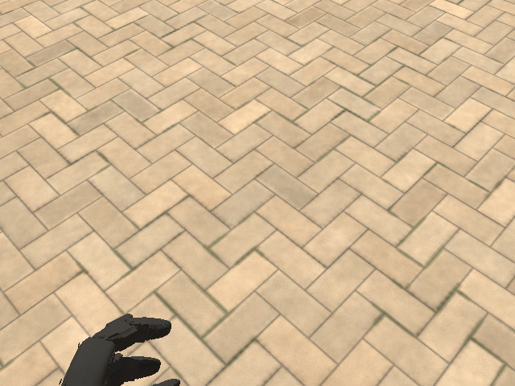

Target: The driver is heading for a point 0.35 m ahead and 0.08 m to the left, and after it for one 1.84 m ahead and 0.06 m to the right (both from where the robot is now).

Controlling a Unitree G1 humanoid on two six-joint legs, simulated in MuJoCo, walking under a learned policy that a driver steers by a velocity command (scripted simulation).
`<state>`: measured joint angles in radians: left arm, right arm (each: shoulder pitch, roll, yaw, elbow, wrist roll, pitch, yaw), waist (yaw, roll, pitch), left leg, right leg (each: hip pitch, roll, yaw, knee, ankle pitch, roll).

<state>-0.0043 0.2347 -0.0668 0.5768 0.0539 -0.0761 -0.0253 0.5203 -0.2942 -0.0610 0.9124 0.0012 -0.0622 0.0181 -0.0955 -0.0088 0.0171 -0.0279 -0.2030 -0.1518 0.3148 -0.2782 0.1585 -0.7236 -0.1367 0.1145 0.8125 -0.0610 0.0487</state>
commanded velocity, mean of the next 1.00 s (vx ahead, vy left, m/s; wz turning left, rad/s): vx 0.37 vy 0.00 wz -0.16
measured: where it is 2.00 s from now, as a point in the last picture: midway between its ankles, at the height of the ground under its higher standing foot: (269, 360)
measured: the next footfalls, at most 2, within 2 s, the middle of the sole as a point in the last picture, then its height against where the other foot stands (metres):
right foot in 0.14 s outside the picture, level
left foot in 0.48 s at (207, 363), level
